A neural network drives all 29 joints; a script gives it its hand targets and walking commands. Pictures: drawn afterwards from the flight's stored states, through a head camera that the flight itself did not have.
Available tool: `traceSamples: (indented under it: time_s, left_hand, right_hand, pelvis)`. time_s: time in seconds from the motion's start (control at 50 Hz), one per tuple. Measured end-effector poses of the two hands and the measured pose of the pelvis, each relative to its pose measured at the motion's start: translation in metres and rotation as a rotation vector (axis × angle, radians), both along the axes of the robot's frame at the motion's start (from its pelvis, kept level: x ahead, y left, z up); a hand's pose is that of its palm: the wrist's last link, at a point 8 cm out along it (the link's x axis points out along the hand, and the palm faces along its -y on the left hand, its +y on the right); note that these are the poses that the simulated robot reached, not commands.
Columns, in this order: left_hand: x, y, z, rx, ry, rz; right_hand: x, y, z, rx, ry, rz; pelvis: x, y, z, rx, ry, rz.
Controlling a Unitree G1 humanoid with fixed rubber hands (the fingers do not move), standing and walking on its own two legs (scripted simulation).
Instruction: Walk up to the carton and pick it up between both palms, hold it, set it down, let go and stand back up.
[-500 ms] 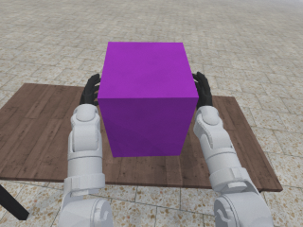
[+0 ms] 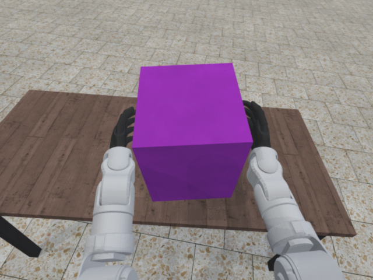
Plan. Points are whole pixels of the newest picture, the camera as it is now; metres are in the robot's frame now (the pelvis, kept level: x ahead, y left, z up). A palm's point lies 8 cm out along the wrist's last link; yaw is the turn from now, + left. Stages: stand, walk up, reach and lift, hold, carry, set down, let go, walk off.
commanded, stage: set down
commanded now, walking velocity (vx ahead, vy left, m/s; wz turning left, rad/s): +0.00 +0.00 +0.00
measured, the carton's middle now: (189, 137) +0.40 +0.01 +0.09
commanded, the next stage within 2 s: none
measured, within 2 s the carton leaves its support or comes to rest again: neither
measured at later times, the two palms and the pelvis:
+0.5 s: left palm (122, 152) +0.36 +0.16 +0.08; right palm (250, 141) +0.38 -0.13 +0.10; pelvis +0.00 +0.00 +0.00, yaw +0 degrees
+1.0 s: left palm (123, 165) +0.36 +0.16 +0.03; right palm (240, 139) +0.42 -0.12 +0.07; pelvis +0.01 -0.01 +0.00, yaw -1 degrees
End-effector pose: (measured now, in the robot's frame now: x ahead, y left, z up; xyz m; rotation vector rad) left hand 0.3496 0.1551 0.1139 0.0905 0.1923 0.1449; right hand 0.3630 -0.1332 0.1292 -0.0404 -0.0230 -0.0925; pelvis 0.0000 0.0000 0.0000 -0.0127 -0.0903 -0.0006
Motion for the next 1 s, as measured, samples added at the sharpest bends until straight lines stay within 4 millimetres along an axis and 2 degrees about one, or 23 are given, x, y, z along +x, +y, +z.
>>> traceSamples:
  time_s: [0.08, 0.28, 0.52, 0.64, 1.0]
  left_hand:
    - [0.0, 0.005, -0.004, -0.013, 0.025, 0.023]
    - [-0.008, 0.02, -0.027, -0.027, 0.055, 0.062]
    - [0.009, 0.002, -0.037, -0.022, 0.088, 0.041]
    - [0.011, -0.005, -0.048, -0.043, 0.105, 0.051]
    - [0.008, 0.008, -0.085, -0.077, 0.136, 0.132]
  right_hand:
    - [0.007, 0.005, 0.001, -0.024, 0.024, 0.023]
    - [0.012, 0.023, -0.017, -0.02, 0.052, 0.061]
    - [0.023, 0.004, -0.03, -0.02, 0.089, 0.039]
    - [0.028, -0.003, -0.035, -0.034, 0.107, 0.047]
    - [0.052, 0.017, -0.055, -0.046, 0.144, 0.135]
  pelvis:
    - [0.002, -0.002, 0.0, 0.004, -0.012, -0.005]
    - [0.002, -0.005, 0.0, 0.001, 0.012, 0.017]
    - [-0.001, -0.002, 0.001, 0.004, 0.069, -0.005]
    - [0.001, -0.005, 0.002, 0.006, 0.085, -0.025]
    - [0.007, -0.014, 0.001, 0.009, 0.166, -0.019]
